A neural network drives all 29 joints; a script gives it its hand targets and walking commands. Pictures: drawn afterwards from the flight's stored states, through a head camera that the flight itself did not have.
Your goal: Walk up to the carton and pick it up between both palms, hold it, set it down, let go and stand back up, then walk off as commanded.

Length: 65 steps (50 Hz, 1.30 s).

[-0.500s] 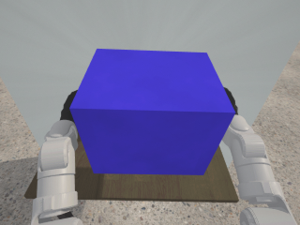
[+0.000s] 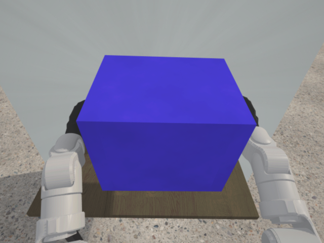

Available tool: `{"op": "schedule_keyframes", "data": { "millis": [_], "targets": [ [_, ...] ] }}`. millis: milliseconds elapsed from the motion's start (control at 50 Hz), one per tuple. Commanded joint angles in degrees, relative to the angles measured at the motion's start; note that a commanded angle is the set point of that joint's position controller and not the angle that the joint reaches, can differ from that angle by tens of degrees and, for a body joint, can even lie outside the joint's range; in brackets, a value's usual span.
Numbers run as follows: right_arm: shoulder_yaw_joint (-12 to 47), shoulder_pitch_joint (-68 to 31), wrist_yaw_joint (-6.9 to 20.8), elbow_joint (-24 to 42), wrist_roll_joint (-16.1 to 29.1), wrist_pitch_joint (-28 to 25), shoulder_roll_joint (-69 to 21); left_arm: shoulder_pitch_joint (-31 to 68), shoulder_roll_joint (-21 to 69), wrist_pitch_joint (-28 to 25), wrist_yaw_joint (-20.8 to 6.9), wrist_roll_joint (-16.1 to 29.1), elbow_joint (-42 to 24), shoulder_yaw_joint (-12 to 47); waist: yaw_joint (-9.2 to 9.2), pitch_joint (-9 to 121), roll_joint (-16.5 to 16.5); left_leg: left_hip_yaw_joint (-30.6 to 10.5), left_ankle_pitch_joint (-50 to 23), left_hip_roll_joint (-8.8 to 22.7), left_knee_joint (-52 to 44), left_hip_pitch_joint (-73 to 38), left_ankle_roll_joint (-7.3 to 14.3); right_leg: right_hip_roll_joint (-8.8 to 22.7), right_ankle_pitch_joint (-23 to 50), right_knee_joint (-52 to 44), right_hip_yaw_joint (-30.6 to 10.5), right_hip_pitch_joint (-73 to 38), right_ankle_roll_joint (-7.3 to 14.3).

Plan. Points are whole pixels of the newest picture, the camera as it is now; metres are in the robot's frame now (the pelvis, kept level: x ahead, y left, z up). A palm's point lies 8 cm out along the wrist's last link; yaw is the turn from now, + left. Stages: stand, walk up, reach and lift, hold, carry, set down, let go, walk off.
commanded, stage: hold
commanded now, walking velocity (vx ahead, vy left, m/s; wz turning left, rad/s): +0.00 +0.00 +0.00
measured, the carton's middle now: (163, 124) +0.39 +0.00 +0.14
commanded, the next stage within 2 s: none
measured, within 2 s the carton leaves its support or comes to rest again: neither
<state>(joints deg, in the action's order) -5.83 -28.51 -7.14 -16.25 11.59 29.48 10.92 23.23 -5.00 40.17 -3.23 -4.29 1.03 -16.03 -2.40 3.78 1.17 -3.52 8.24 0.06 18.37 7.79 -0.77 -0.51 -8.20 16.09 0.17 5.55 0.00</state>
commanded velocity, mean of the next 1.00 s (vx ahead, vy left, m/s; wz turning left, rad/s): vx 0.00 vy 0.00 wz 0.00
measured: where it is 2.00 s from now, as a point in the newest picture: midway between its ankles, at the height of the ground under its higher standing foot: outside the picture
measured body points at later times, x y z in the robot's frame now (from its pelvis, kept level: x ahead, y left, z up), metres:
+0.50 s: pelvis +0.00 +0.00 +0.00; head -0.05 +0.01 +0.45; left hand +0.35 +0.21 +0.16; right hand +0.36 -0.20 +0.17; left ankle +0.02 +0.13 -0.75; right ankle +0.01 -0.12 -0.75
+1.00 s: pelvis +0.00 +0.00 +0.00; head -0.04 +0.02 +0.45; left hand +0.35 +0.20 +0.16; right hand +0.36 -0.20 +0.16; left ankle +0.02 +0.13 -0.75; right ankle +0.01 -0.12 -0.75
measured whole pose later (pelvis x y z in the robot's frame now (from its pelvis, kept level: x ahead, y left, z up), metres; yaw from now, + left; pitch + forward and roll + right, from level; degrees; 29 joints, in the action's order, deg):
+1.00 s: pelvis +0.00 +0.00 +0.00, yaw +0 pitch -2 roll -1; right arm -6.2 -28.5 -7.0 -17.2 11.4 28.5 10.5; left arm 23.7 -5.5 39.8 -3.1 -4.1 2.1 -15.7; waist -2.3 4.0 1.3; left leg -3.5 8.1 0.0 18.6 8.5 -0.7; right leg -0.5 -8.1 16.2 0.2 6.1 0.0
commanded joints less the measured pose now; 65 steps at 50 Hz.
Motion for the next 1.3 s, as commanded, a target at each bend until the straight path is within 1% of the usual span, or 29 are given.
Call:
{"op": "schedule_keyframes", "data": {
  "millis": [0, 40, 60, 80, 180, 260, 300, 320, 360, 420, 480, 520, 660, 720, 740, 760, 780, 800, 860, 880, 920, 940, 1020, 1040, 1100, 1180, 1200, 1220, 1280],
  "targets": [
    [23.4, -46.4, 11.3, 20.9, 8.4, -5.3, -24.9, 46.3, 21.8, -4.9, -7.3, 9.8, -15.2, 27.8, -0.33, 26.2, -2.1, 3.4, -14.4, -3.1, -1.2, -6.2, -1.7, -2.5, 12.0, -0.4, 1.2, -8.4, -0.1],
    [23.8, -46.9, 11.4, 20.9, 8.4, -5.2, -24.6, 44.9, 21.3, -4.6, -7.5, 8.7, -13.1, 26.3, 0.67, 25.1, -0.9, 3.7, -12.9, -3.1, -1.5, -6.0, -1.2, -2.4, 11.0, -0.7, 1.2, -8.3, -0.2],
    [23.3, -45.2, 11.3, 21.0, 8.8, -5.3, -24.9, 43.7, 21.6, -4.6, -7.4, 9.3, -14.5, 27.4, 0.14, 26.5, -2.9, 3.6, -13.7, -3.4, -1.1, -5.9, -1.7, -2.3, 12.4, -0.5, 1.0, -9.2, -0.3],
    [23.5, -45.0, 11.1, 22.1, 8.7, -5.3, -24.8, 44.2, 21.3, -4.7, -7.5, 9.7, -15.4, 27.7, -0.53, 27.0, -2.5, 3.5, -15.0, -3.5, -0.7, -6.3, -1.7, -2.0, 14.7, -0.1, 1.0, -10.0, -0.8],
    [24.3, -45.1, 10.5, 23.0, 9.2, -5.0, -25.0, 44.3, 20.5, -4.8, -7.7, 9.5, -15.5, 27.2, -0.37, 27.4, -2.7, 3.3, -16.7, -3.7, -0.6, -7.4, -1.5, -2.0, 16.0, -0.4, 0.9, -9.9, -0.7],
    [23.8, -45.1, 10.9, 21.3, 9.1, -5.1, -24.4, 44.5, 20.9, -4.8, -7.7, 9.1, -15.6, 26.8, 0.17, 26.3, -3.0, 3.7, -13.2, -3.7, -1.1, -5.9, -1.4, -1.8, 12.5, -0.1, 1.2, -9.3, -1.2],
    [24.6, -45.1, 10.7, 22.6, 9.0, -5.1, -25.5, 45.0, 20.0, -4.9, -7.8, 9.5, -15.9, 26.6, -0.03, 27.2, -2.6, 3.6, -15.6, -3.7, -0.9, -6.3, -1.3, -1.7, 15.8, 0.0, 0.9, -10.2, -1.1],
    [23.6, -47.1, 10.8, 22.4, 8.5, -5.2, -24.6, 45.1, 20.6, -4.9, -7.9, 9.6, -14.1, 27.1, -0.1, 26.2, -1.3, 3.6, -12.9, -3.4, -1.3, -5.7, -1.2, -2.1, 12.3, -0.5, 1.1, -8.6, -1.0],
    [23.6, -45.1, 10.3, 22.5, 8.7, -5.1, -25.2, 43.2, 20.8, -4.6, -8.2, 9.5, -14.1, 26.6, -0.32, 27.3, -1.8, 3.5, -14.8, -3.6, -1.0, -6.9, -1.2, -1.8, 14.8, -0.6, 0.9, -9.7, -1.0],
    [23.6, -48.0, 10.7, 19.5, 8.3, -4.8, -25.4, 45.1, 20.6, -4.6, -8.1, 9.0, -11.6, 26.0, 0.45, 24.0, -1.5, 3.6, -12.1, -3.7, -1.7, -5.0, -0.8, -2.1, 10.4, -0.9, 1.3, -8.0, -0.7],
    [22.9, -46.8, 10.9, 19.1, 8.0, -5.2, -25.3, 44.6, 22.2, -4.7, -8.3, 9.3, -11.9, 26.8, -0.33, 24.2, -1.1, 3.4, -11.2, -3.3, -1.7, -4.6, -1.1, -2.3, 9.9, -1.0, 1.2, -9.1, -0.4],
    [22.6, -47.6, 11.1, 19.2, 7.4, -5.7, -26.0, 47.4, 23.0, -5.2, -8.1, 10.0, -11.7, 27.8, -0.81, 24.5, -1.7, 3.3, -9.4, -3.1, -2.2, -5.0, -1.3, -2.2, 8.1, -1.2, 1.2, -7.8, -0.2],
    [22.5, -45.9, 11.5, 18.5, 8.4, -5.8, -24.6, 46.4, 22.8, -5.4, -7.1, 9.2, -13.3, 27.8, -0.48, 27.3, -4.7, 3.3, -14.6, -3.0, -0.5, -7.8, -2.2, -2.3, 11.4, -0.7, 1.4, -7.9, -0.3],
    [21.8, -46.4, 12.0, 16.0, 7.7, -5.3, -23.5, 45.8, 21.4, -4.8, -7.2, 8.0, -11.5, 26.1, -0.26, 23.5, -3.5, 3.1, -10.5, -2.8, -1.8, -6.0, -1.9, -2.3, 7.6, -1.0, 1.5, -7.2, 0.1],
    [22.8, -45.4, 11.8, 18.1, 8.1, -5.9, -24.9, 45.2, 22.6, -4.9, -7.3, 8.9, -14.2, 27.1, -0.41, 26.9, -3.2, 3.2, -12.7, -2.9, -1.1, -6.7, -1.9, -2.3, 10.4, -0.6, 1.5, -9.1, 0.0],
    [22.4, -47.5, 12.0, 17.5, 8.2, -6.2, -24.6, 46.8, 22.6, -5.0, -7.3, 8.9, -12.5, 27.2, -0.29, 24.7, -4.4, 3.2, -10.4, -3.0, -1.7, -5.5, -2.0, -2.5, 7.3, -0.8, 1.7, -7.2, 0.0],
    [22.7, -47.3, 11.9, 19.9, 8.1, -6.4, -25.4, 46.4, 22.6, -5.1, -7.5, 9.5, -13.2, 27.8, -0.51, 25.8, -2.3, 3.5, -12.0, -2.9, -1.2, -5.7, -1.8, -2.4, 10.3, -0.6, 1.4, -8.5, -0.2],
    [23.6, -46.3, 11.7, 21.3, 8.6, -6.6, -26.0, 45.3, 23.0, -5.3, -7.5, 10.0, -14.8, 28.5, -0.67, 27.1, -3.1, 3.1, -15.3, -3.1, -0.6, -6.9, -1.9, -2.5, 13.3, -0.5, 1.2, -9.1, 0.0],
    [22.5, -46.8, 11.8, 19.9, 8.8, -6.3, -24.4, 46.2, 21.8, -5.4, -7.1, 9.1, -14.2, 27.2, 0.53, 25.7, -3.6, 3.2, -12.1, -3.1, -1.2, -6.1, -1.7, -2.3, 9.7, -0.5, 1.3, -7.2, 0.0],
    [22.3, -47.6, 12.1, 18.9, 7.9, -6.0, -24.0, 47.3, 21.6, -5.2, -7.0, 9.0, -13.0, 27.0, 0.02, 25.0, -3.2, 3.5, -11.2, -2.9, -1.6, -5.7, -1.7, -2.4, 8.7, -0.8, 1.5, -6.5, 0.1],
    [24.1, -45.4, 11.5, 21.6, 8.7, -6.2, -25.6, 44.3, 22.4, -5.1, -7.0, 9.7, -15.1, 27.9, 0.14, 27.9, -1.9, 3.5, -14.9, -3.2, -0.5, -7.0, -1.5, -2.7, 12.9, -0.5, 1.2, -8.9, -0.3],
    [23.6, -46.3, 11.4, 23.6, 9.0, -6.5, -24.8, 44.6, 22.4, -5.5, -7.0, 11.0, -16.2, 29.3, -0.82, 29.0, -2.3, 3.2, -16.2, -3.0, -0.5, -7.9, -1.9, -2.8, 13.6, -0.3, 1.5, -8.6, -0.2],
    [23.1, -45.6, 11.8, 19.8, 7.9, -5.8, -24.4, 45.0, 21.1, -5.2, -6.9, 9.2, -13.5, 27.1, 0.37, 24.7, -1.8, 3.3, -12.3, -3.1, -1.7, -5.6, -1.3, -2.4, 10.3, -0.7, 1.3, -7.8, -0.3],
    [23.4, -44.7, 11.7, 20.3, 8.1, -5.8, -24.8, 43.2, 22.1, -5.1, -7.0, 9.4, -14.1, 27.6, -0.27, 25.9, -2.0, 3.3, -13.6, -3.0, -1.5, -6.4, -1.5, -2.5, 11.7, -0.6, 1.3, -8.6, -0.2],
    [25.3, -45.3, 11.3, 23.1, 9.4, -6.2, -25.7, 42.3, 21.7, -5.4, -7.4, 10.0, -15.0, 27.7, 0.54, 28.0, -0.5, 3.5, -15.6, -3.5, -0.6, -6.9, -0.9, -2.3, 14.6, -0.3, 0.9, -9.7, -0.9],
    [24.4, -45.3, 10.7, 22.3, 9.3, -5.4, -24.9, 44.1, 21.4, -5.0, -7.1, 9.6, -15.3, 27.9, -0.24, 27.0, -2.6, 3.4, -16.5, -3.6, -0.4, -7.5, -1.8, -2.5, 14.6, -0.4, 1.2, -8.5, -0.6],
    [24.4, -45.2, 10.8, 23.2, 9.3, -5.5, -24.2, 43.7, 20.2, -5.0, -7.2, 9.4, -15.6, 26.9, 0.2, 26.4, -1.5, 3.5, -15.8, -3.6, -0.6, -7.3, -1.2, -2.3, 14.4, -0.4, 1.1, -8.6, -0.9],
    [24.4, -42.4, 10.5, 22.8, 9.0, -5.1, -24.6, 42.0, 20.8, -4.8, -7.4, 9.7, -17.6, 27.8, -1.04, 26.7, -1.8, 3.4, -17.6, -3.5, -0.5, -7.7, -1.6, -2.3, 16.7, -0.2, 1.1, -10.1, -0.8],
    [24.1, -42.6, 10.5, 22.7, 9.4, -4.9, -24.0, 41.9, 20.2, -4.7, -7.5, 9.1, -16.9, 27.1, -0.13, 25.8, -2.4, 3.4, -16.3, -3.5, -0.8, -7.0, -1.5, -2.1, 15.2, -0.2, 1.0, -9.9, -0.8]
  ]
}}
